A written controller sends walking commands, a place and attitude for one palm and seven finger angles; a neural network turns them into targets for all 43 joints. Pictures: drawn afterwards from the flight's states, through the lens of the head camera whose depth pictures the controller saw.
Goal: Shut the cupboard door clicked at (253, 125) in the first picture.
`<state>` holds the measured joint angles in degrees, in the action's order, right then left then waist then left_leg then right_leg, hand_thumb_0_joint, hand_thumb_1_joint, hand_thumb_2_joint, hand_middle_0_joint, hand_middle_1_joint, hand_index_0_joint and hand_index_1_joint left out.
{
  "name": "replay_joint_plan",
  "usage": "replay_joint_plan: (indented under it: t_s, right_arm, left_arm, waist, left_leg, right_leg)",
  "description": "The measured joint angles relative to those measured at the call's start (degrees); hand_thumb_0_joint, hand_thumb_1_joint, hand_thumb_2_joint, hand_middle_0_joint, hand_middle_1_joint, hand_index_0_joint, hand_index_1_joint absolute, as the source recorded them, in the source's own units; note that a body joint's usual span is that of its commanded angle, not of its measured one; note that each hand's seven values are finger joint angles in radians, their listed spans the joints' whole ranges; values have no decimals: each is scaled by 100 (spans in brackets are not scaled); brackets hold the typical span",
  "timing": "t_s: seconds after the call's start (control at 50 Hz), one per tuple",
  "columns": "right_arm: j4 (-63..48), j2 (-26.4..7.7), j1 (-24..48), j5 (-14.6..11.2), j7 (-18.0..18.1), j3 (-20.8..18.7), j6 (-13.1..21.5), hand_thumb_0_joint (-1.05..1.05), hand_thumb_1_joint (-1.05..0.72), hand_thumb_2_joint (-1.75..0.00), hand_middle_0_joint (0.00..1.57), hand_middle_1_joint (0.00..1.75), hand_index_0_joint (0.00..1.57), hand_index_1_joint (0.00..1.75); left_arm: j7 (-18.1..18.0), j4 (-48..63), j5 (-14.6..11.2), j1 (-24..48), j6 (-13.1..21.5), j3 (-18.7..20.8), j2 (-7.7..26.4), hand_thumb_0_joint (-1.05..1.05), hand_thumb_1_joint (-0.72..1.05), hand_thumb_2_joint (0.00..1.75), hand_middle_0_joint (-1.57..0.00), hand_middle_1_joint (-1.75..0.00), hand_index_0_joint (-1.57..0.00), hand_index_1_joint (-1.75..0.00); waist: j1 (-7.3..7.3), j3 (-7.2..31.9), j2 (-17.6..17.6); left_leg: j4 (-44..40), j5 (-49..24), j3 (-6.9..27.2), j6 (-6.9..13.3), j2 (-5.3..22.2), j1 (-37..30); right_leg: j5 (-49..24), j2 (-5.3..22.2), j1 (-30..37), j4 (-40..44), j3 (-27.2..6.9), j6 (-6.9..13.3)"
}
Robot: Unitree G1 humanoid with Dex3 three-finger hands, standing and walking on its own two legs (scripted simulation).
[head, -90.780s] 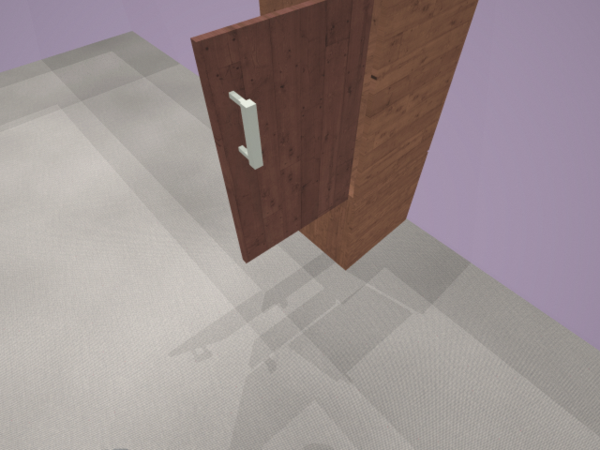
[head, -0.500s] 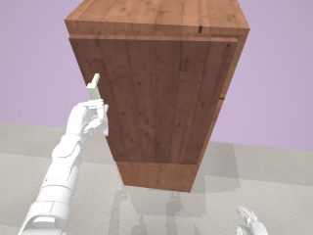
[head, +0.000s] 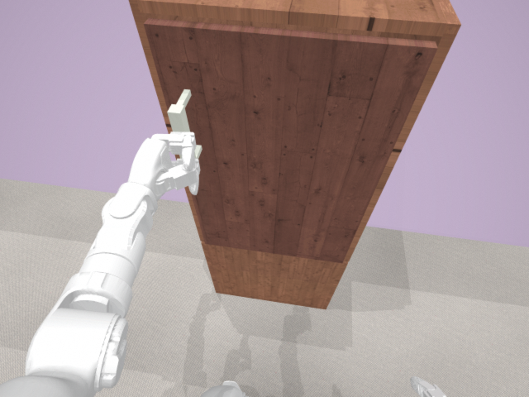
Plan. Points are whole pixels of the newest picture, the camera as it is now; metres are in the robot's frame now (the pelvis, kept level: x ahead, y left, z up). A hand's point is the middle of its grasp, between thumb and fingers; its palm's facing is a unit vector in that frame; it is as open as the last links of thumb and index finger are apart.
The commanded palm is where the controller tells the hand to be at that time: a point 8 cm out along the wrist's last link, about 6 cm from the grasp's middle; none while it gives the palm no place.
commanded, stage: push the door shut along its arc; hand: left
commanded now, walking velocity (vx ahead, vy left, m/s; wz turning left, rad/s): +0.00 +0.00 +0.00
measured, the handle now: (188, 134) +0.50 +0.14 +0.11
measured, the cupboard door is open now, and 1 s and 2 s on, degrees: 0 0 0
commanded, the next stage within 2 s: pull the fist back off the door in 0.06 s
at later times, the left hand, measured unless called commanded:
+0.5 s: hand (204, 169) +0.43 +0.11 +0.11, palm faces -0.01 -1.00 -0.05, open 3.2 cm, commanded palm +0.41 +0.14 +0.12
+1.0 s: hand (206, 196) +0.37 +0.10 +0.11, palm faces -0.06 -1.00 -0.02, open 3.1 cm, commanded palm +0.34 +0.14 +0.12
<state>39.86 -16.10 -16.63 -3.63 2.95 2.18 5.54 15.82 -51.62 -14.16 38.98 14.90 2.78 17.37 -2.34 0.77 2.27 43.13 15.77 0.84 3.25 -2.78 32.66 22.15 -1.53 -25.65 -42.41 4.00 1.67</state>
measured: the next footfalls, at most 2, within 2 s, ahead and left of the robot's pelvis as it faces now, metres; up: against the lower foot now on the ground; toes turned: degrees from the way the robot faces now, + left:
none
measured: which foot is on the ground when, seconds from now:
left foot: down 0.00-1.00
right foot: down 0.00-1.00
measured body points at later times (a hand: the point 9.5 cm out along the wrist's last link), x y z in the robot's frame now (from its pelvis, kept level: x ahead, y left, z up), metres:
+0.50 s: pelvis -0.03 +0.00 -0.01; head +0.01 +0.00 +0.44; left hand +0.42 +0.16 +0.11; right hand +0.04 -0.26 -0.12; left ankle +0.06 +0.08 -0.71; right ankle +0.00 -0.10 -0.71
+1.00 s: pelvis +0.03 -0.02 +0.01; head +0.04 -0.04 +0.45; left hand +0.37 +0.15 +0.11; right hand +0.15 -0.27 -0.09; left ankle +0.06 +0.08 -0.71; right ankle +0.00 -0.10 -0.71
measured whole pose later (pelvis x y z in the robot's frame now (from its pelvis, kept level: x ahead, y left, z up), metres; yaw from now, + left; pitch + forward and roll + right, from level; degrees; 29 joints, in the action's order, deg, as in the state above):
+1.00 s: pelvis +0.03 -0.02 +0.01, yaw -4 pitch +4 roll +0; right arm 33.4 -15.0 -17.0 -3.6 -0.1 0.7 5.3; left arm 3.5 -16.1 -11.4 9.3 10.5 4.0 10.0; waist 0.0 3.8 2.8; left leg 41.2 18.3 -1.9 2.0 -0.8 27.3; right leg 23.4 -3.6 -22.0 -41.2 0.2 2.8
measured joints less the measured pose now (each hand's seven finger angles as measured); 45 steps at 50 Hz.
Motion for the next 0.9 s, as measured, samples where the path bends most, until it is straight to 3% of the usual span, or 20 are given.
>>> replay_joint_plan:
  t_s: [0.2, 0.32, 0.38, 0.46, 0.54, 0.7, 0.8, 0.9]
  right_arm:
    - [203, -4, -10, -2, 76, 92, 291, 1, -91, -89, 21, 30, 20, 30]
    - [305, 23, -77, 70, -72, 11, 409, 1, -91, -89, 20, 30, 20, 30]
    - [284, 66, -72, 120, -147, 14, 405, 1, -91, -89, 21, 30, 20, 30]
    - [212, 104, -127, 125, -176, 14, 407, 1, -91, -89, 21, 30, 20, 30]
    - [157, 85, -218, 93, -168, -8, 385, 1, -91, -89, 21, 30, 20, 30]
    - [-28, 27, -385, 64, -207, -62, 217, 1, -91, -89, 20, 30, 20, 30]
    - [-337, 48, -452, 81, -293, -121, 67, 1, -91, -89, 20, 30, 20, 30]
    - [-539, 100, -382, 58, -347, -164, 4, 1, -91, -89, 20, 30, 20, 30]
  left_arm:
    - [-154, -613, -68, 672, 6, -243, 52, 3, 87, 99, -134, -150, -138, -150]
    - [-1543, -577, 129, 774, 21, -78, -462, 2, 88, 93, -140, -150, -143, -150]
    - [-1787, -665, 296, 772, 107, 83, -466, 2, 88, 92, -141, -150, -142, -150]
    - [-1712, -785, 437, 763, 178, 106, -292, 1, 89, 91, -140, -150, -139, -150]
    - [-1486, -774, 356, 694, 156, 190, -194, 1, 90, 91, -138, -150, -136, -150]
    - [-1266, -119, 296, 186, 99, 483, -466, 1, 90, 91, -132, -150, -132, -150]
    - [-1360, 845, 414, -792, -76, 622, -582, 1, 90, 90, -131, -150, -130, -150]
    - [-1317, 2380, 326, -2112, -148, 467, -709, 1, 90, 90, -130, -150, -130, -150]
  waist:
    - [-57, -3, -36]
    - [-26, 55, -20]
    - [-110, 108, -30]
    - [-203, 145, -35]
    - [-229, 148, -6]
    - [-243, 290, 26]
    - [-190, 363, 52]
    - [29, 362, 58]
  left_leg:
    - [108, -135, 28, -5, -42, 363]
    - [197, -171, 35, -40, -37, 548]
    - [262, -176, 22, -27, -12, 619]
    - [343, -136, 10, -53, 33, 666]
    - [353, -123, -8, -75, 79, 639]
    - [194, -53, -164, -74, 176, 379]
    - [19, 52, -317, -92, 239, 79]
    - [-139, 165, -389, -107, 242, -283]
  right_leg:
    - [-67, 51, -390, -211, 49, -16]
    - [-100, 47, -585, -324, 58, -17]
    - [-93, 26, -671, -405, 47, -2]
    - [-88, -21, -729, -475, 28, 27]
    - [-106, -75, -714, -465, -10, 51]
    - [-95, -173, -530, -311, -208, 71]
    - [-50, -231, -298, -155, -385, 90]
    - [42, -237, 35, -14, -476, 104]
